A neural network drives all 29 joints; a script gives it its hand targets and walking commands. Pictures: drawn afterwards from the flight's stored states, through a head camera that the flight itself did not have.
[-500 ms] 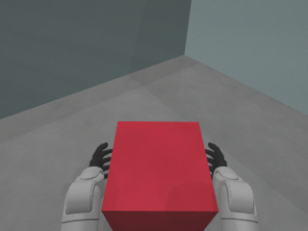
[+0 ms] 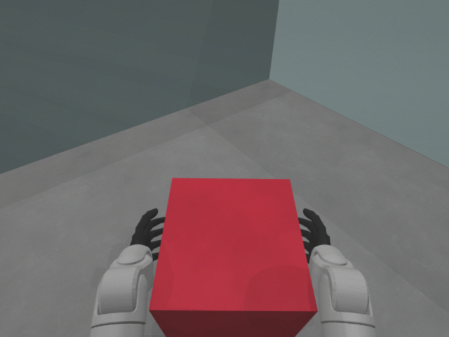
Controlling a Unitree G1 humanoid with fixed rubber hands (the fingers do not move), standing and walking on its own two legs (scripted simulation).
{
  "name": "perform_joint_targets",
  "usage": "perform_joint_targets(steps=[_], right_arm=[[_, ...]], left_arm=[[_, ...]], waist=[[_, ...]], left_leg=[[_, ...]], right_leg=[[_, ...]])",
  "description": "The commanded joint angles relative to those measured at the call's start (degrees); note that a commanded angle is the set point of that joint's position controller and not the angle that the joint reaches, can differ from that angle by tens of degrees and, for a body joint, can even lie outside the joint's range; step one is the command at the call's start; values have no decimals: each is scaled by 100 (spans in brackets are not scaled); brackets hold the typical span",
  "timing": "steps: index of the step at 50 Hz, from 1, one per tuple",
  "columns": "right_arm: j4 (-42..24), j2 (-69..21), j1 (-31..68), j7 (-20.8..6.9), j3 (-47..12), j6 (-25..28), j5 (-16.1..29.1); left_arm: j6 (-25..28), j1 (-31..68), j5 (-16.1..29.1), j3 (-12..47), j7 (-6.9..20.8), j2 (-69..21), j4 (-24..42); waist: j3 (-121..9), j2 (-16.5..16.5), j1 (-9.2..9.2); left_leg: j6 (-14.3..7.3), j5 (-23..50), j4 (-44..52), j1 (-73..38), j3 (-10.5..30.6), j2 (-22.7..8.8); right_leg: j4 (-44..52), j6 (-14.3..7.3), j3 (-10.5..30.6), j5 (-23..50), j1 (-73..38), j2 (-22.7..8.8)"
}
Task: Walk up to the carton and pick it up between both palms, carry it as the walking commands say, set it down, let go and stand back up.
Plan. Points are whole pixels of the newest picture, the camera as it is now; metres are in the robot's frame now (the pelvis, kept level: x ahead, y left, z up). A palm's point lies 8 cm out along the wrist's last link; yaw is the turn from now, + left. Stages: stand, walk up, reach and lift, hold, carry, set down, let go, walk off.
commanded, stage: carry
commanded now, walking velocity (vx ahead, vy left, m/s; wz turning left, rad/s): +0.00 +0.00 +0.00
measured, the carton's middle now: (229, 270) +0.28 +0.00 -0.02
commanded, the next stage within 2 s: none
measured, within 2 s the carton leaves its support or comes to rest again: neither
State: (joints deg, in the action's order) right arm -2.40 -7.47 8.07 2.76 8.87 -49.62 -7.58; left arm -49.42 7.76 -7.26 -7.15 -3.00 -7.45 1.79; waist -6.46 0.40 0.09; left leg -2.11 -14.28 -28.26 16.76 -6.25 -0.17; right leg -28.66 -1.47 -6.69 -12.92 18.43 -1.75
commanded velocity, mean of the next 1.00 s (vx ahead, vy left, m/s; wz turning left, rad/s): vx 0.00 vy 0.00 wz -0.56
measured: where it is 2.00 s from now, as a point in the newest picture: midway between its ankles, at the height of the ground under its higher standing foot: outside the picture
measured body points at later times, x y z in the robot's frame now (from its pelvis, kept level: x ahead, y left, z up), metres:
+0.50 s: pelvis -0.03 -0.01 -0.02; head -0.03 -0.01 +0.43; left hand +0.27 +0.10 +0.06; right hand +0.23 -0.20 +0.06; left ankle +0.01 +0.09 -0.74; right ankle +0.02 -0.10 -0.74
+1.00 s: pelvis -0.06 -0.01 -0.01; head -0.05 -0.01 +0.44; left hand +0.26 +0.00 +0.08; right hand +0.13 -0.27 +0.08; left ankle -0.02 +0.13 -0.74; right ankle -0.12 -0.11 -0.72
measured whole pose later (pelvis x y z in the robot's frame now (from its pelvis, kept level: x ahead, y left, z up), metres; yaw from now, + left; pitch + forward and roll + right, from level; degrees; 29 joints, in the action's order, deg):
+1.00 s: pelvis -0.06 -0.01 -0.01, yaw -26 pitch +4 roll -2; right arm -22.3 -7.6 8.5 4.0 6.9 -67.8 -6.4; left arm -69.2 10.4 -4.7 -6.6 -5.4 -7.8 21.6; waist -4.4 1.2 -0.5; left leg 3.6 -19.6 -36.4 18.9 -15.3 -14.2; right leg -39.4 2.2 -6.7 -20.4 22.3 -1.0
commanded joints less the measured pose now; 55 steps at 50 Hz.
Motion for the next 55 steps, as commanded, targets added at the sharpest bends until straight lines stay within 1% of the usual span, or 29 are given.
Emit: perform_joint_targets(steps=[1,4,5,6,8,11,16,21,23,26,27,31,33,34,35,36,37,38,39,42,45,48,49,50,51,52,53,54,55], right_arm=[[-371,-3560,2260,-892,-3017,71,1148],[-356,-3552,2259,-890,-3006,84,1138],[-1643,-4019,2340,-898,-3902,-140,1799],[-2437,-4347,2347,-894,-4493,-553,2255],[-2086,-4125,1779,-885,-4312,-1229,2131],[-1958,-4040,1851,-952,-4211,-1665,2143],[-1893,-4358,2175,-1048,-4099,-1896,2210],[-1976,-4618,2473,-1097,-4100,-1941,2268],[-2010,-4681,2534,-1115,-4123,-1957,2285],[-2080,-4735,2589,-1166,-4153,-1976,2342],[-2079,-4766,2553,-1185,-4161,-1965,2365],[-2059,-4900,2408,-1213,-4173,-1929,2387],[-2041,-4957,2276,-1232,-4172,-1909,2387],[-2003,-4972,2192,-1239,-4188,-1904,2381],[-1922,-4920,1973,-1250,-4121,-1874,2297],[-2001,-4838,2069,-1248,-4144,-1863,2274],[-2193,-4757,2253,-1233,-4230,-1873,2286],[-2229,-4756,2307,-1219,-4234,-1892,2280],[-2278,-4750,2367,-1222,-4233,-1890,2285],[-2206,-4582,2302,-1204,-4059,-1900,2185],[-2101,-4522,2151,-1219,-4000,-1937,2162],[-2008,-4542,1916,-1236,-4033,-1951,2091],[-2029,-4557,1911,-1233,-4065,-1948,2078],[-2061,-4556,1901,-1234,-4084,-1941,2072],[-2091,-4490,1977,-1236,-4096,-1930,2080],[-2053,-4504,1994,-1226,-4139,-1943,2095],[-2322,-4546,2345,-1244,-4428,-1939,2260],[-2338,-4799,2294,-1252,-4515,-1887,2317],[-2467,-4992,2404,-1267,-4614,-1827,2461]], left_arm=[[99,2295,1126,2972,860,-3643,424],[113,2296,1119,2960,860,-3635,408],[-115,2368,1777,3847,879,-4093,1730],[-533,2393,2256,4439,892,-4400,2558],[-1217,1815,2168,4288,918,-4184,2224],[-1676,1942,2228,4274,1042,-4075,2196],[-1931,2424,2405,4288,1177,-4452,2157],[-1978,2681,2446,4211,1204,-4745,2112],[-1981,2659,2434,4167,1203,-4792,2076],[-1968,2524,2366,4133,1173,-4810,2055],[-1958,2505,2358,4174,1164,-4846,2120],[-1929,2543,2356,4276,1153,-4954,2245],[-1921,2559,2343,4323,1133,-4990,2287],[-1922,2572,2321,4328,1126,-4992,2294],[-1937,2557,2300,4380,1142,-5015,2355],[-1955,2693,2298,4393,1151,-5049,2388],[-1949,2838,2319,4354,1162,-4949,2381],[-1938,2685,2368,4261,1185,-4946,2214],[-1929,2649,2424,4250,1198,-4982,2203],[-1946,2657,2421,4292,1155,-4954,2206],[-1985,2615,2347,4275,1091,-4863,2206],[-2027,2527,2322,4215,1095,-4821,2119],[-2032,2454,2331,4206,1113,-4847,2061],[-2028,2381,2339,4215,1132,-4871,2004],[-2019,2341,2350,4216,1161,-4901,1979],[-2011,2239,2301,4132,1176,-4793,1851],[-1925,1979,2255,4041,1187,-4842,1792],[-1904,2042,2369,4142,1212,-4988,1949],[-1842,2178,2381,4166,1223,-5044,2135]], waist=[[-1042,-58,-2],[-1044,-62,-2],[-1037,-71,11],[-1112,-112,10],[-1370,-183,-3],[-1213,-166,-16],[-834,-57,-53],[-820,107,-95],[-858,-142,-126],[-1077,-1079,-151],[-1202,-1111,-162],[-1422,-877,-147],[-1420,-744,-53],[-1339,-486,9],[-1081,717,108],[-935,1812,114],[-730,1056,53],[-705,355,38],[-703,205,26],[-772,893,13],[-832,1364,70],[-983,1631,111],[-1030,1543,46],[-1088,1152,-29],[-1135,421,-85],[-1149,-1170,-6],[-1307,-2227,-55],[-1473,-1558,-19],[-1470,-1229,-27]], left_leg=[[-19,744,470,-207,620,-766],[-15,743,458,-208,617,-761],[-5,819,406,-251,592,-782],[-25,977,262,-322,572,-796],[-20,1257,-110,-458,501,-839],[69,1046,-436,-301,420,-963],[146,91,-372,-8,515,-1244],[111,-299,-164,8,568,-1568],[203,-565,-422,225,401,-1471],[528,-1329,-1561,629,33,-681],[607,-1590,-1930,739,112,-534],[659,-1598,-1488,585,273,-385],[553,-1128,-369,-389,104,-328],[392,-705,334,-1148,236,-545],[-38,-653,1024,-1627,1155,-1484],[-659,321,1371,-1241,2127,-2884],[-877,1711,1067,-932,1978,-3213],[-795,2160,842,-749,1555,-2935],[-630,2351,685,-812,1126,-2634],[-242,2990,266,-1071,222,-2067],[-140,3086,115,-1011,-194,-1981],[-64,3261,-207,-1352,-193,-2142],[54,3223,-467,-1375,-291,-2118],[283,3036,-992,-1127,-457,-1980],[619,1965,-1696,-222,-416,-1815],[970,-1087,-2605,1299,-391,-1235],[1070,-2609,-3393,2163,15,-818],[1021,-2577,-3860,2234,320,-863],[991,-2340,-4001,2342,429,-809]], right_leg=[[389,-85,623,698,-593,-688],[391,-88,626,720,-600,-690],[318,-80,648,815,-488,-687],[187,-105,662,1014,-406,-680],[-81,-169,764,1568,-342,-706],[-350,-210,977,1842,1,-751],[-507,-212,1338,875,643,-658],[-699,-201,1365,112,884,-417],[-495,-277,1732,86,719,-525],[488,-599,3262,457,241,-1159],[651,-695,3547,747,26,-1290],[621,-555,3077,1201,-356,-1067],[457,-287,2572,1066,135,-773],[126,-76,2195,710,760,-562],[-648,336,1362,-560,1907,57],[-2689,369,443,-1798,2338,369],[-3731,356,476,-1995,2345,-107],[-4296,344,597,-1669,2178,-214],[-4468,388,566,-1292,2212,-230],[-3558,481,134,-1087,1929,-30],[-2382,467,-203,-1228,1256,187],[-1192,378,-319,-1051,918,280],[-435,320,-357,-676,633,317],[442,300,-110,-62,79,263],[825,279,587,1001,-748,-164],[374,-49,2134,4928,-1727,-1399],[-171,-844,2878,6984,-2155,-2007],[-270,-890,2480,6767,-2269,-1799],[-252,-821,2232,6040,-2191,-1609]])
